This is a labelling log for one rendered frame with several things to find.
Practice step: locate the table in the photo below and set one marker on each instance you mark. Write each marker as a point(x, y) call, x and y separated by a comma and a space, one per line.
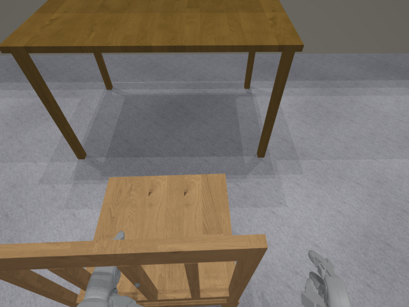
point(109, 26)

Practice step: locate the chair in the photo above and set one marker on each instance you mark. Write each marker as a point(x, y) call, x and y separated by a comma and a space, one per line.
point(178, 245)

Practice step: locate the robot left hand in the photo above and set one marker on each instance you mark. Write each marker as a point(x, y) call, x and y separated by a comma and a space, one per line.
point(103, 281)

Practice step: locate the robot right hand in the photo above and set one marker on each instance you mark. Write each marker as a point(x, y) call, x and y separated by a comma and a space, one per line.
point(332, 291)

